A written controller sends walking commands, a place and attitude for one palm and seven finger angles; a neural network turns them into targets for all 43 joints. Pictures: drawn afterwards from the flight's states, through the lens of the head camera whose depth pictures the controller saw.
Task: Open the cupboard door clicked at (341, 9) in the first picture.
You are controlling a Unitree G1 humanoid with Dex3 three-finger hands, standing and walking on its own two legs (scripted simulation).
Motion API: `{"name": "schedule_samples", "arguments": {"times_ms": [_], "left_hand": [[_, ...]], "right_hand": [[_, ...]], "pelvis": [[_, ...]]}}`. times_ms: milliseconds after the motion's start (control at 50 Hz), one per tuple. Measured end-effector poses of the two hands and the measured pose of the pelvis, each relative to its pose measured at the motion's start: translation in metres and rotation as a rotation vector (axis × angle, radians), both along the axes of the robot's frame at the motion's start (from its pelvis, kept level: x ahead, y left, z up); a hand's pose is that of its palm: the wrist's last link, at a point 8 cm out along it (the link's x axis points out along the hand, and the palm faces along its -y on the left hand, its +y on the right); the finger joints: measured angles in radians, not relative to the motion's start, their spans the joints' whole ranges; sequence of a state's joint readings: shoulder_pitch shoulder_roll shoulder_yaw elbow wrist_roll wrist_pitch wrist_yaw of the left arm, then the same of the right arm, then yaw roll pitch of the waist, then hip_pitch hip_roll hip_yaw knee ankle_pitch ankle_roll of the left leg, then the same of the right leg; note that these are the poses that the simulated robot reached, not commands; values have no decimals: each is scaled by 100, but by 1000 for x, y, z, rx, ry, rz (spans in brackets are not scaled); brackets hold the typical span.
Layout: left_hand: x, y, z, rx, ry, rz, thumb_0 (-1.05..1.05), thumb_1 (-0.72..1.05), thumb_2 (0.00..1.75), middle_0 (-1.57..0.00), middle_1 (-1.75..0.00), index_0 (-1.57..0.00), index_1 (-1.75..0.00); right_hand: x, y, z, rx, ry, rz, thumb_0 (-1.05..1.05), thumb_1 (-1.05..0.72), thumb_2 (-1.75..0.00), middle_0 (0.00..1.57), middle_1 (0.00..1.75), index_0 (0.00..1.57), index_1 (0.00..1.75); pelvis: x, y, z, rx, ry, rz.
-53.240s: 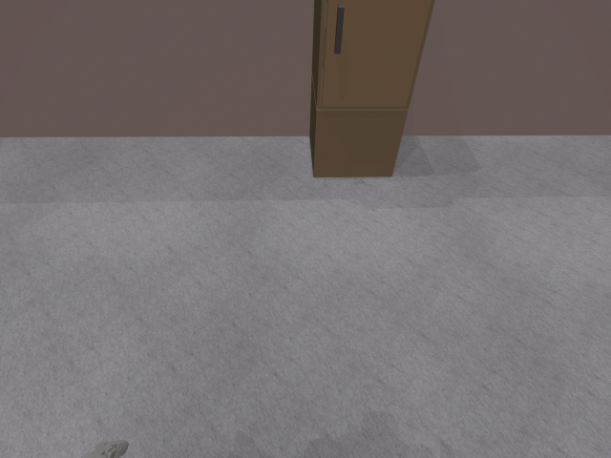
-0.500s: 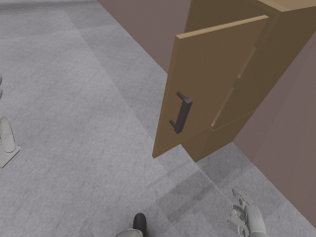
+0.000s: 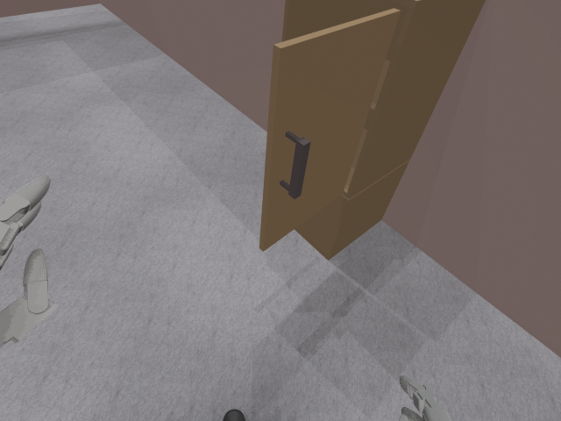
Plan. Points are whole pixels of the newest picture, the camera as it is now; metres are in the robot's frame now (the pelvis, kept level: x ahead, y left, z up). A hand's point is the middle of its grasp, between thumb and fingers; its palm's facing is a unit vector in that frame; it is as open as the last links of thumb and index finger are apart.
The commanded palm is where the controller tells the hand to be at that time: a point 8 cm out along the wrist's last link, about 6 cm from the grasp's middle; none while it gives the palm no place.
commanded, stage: stop stepping back and stand still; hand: left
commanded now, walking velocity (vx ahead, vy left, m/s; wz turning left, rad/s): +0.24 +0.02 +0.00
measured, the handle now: (292, 165) +0.65 -0.03 -0.03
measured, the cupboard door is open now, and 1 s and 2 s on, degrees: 93 93 93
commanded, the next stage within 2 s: let the arm hang, fingers relaxed in 1.66 s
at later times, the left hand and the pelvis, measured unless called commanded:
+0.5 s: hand out of the picture +0.19 +0.29 +0.18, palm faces +0.40 -0.75 -0.53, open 7.4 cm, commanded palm +0.12 +0.33 +0.17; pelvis -0.02 +0.03 -0.02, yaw +0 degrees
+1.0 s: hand out of the picture +0.21 +0.29 +0.16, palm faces +0.43 -0.75 -0.51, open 7.4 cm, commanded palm +0.15 +0.32 +0.17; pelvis +0.01 +0.02 -0.01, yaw +0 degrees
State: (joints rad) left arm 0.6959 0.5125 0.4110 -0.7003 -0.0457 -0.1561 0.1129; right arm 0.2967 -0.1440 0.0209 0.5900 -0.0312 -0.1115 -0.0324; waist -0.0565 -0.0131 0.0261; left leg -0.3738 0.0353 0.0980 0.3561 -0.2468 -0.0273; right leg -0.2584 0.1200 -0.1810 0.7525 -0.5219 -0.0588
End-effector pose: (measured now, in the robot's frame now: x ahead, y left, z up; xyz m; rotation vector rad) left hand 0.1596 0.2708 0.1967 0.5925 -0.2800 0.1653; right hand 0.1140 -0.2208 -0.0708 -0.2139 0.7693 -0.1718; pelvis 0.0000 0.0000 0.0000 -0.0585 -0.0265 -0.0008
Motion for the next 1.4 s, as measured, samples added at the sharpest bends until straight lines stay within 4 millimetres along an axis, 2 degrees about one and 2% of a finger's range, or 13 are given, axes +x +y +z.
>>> {"name": "schedule_samples", "arguments": {"times_ms": [80,140,220,280,340,540,660,760,900,1000,1100,1220,1400], "left_hand": [[-39,9,4,156,-68,56,2,89,90,-22,-31,-21,-31],[-43,38,2,79,-154,179,1,88,90,-22,-31,-22,-31],[-37,68,-23,-113,-126,355,1,89,90,-22,-30,-21,-31],[-29,62,-45,-193,-39,350,2,89,90,-21,-30,-20,-31],[-21,50,-49,-207,-21,253,2,89,90,-21,-30,-20,-31],[-3,53,8,93,-113,147,2,89,90,-22,-30,-21,-31],[-1,48,-18,67,64,236,1,89,90,-21,-30,-21,-31],[-6,42,-49,-31,187,281,2,89,90,-22,-30,-21,-31],[4,39,-31,-57,4,217,2,89,90,-22,-30,-21,-31],[11,49,-12,-1,-58,216,2,89,90,-22,-30,-21,-31],[14,55,-23,-11,26,239,2,89,90,-21,-30,-21,-31],[5,52,-44,-71,125,239,2,89,90,-22,-30,-21,-31],[-7,64,-27,-61,43,258,2,89,90,-22,-30,-21,-31]], "right_hand": [[-10,-19,-34,-44,31,4,1,-90,-90,21,30,21,30],[-18,-24,-41,-46,84,-19,2,-91,-90,21,30,21,30],[-18,-22,-31,-51,45,-41,2,-91,-90,20,30,20,30],[-12,-14,-25,-70,20,-24,2,-91,-90,20,30,20,30],[-2,-1,-19,-97,-1,8,2,-91,-90,20,30,20,30],[20,46,-24,64,-51,46,1,-91,-90,21,30,21,30],[20,34,-52,136,30,23,1,-90,-90,21,30,21,30],[16,10,-48,71,98,-5,2,-91,-90,21,30,21,30],[33,-9,-28,-60,47,4,2,-91,-90,20,30,20,30],[52,-2,-13,-37,-24,-3,2,-91,-90,20,29,20,30],[63,12,-14,22,-67,7,1,-91,-90,20,30,20,30],[51,26,-22,47,-29,21,1,-91,-90,20,30,20,30],[28,33,-25,25,28,32,2,-91,-90,21,30,21,30]], "pelvis": [[-23,2,-29,59,25,-28],[-27,3,-27,56,24,-9],[-24,11,-17,74,37,4],[-24,23,-12,82,39,10],[-24,34,-16,79,35,14],[-19,31,-17,75,12,-9],[-9,23,-20,60,24,2],[-4,20,-11,91,29,-6],[2,22,-16,58,9,18],[8,23,-12,62,17,2],[6,27,-11,56,26,-8],[2,31,-11,57,23,-5],[-5,37,-8,53,16,-2]]}}
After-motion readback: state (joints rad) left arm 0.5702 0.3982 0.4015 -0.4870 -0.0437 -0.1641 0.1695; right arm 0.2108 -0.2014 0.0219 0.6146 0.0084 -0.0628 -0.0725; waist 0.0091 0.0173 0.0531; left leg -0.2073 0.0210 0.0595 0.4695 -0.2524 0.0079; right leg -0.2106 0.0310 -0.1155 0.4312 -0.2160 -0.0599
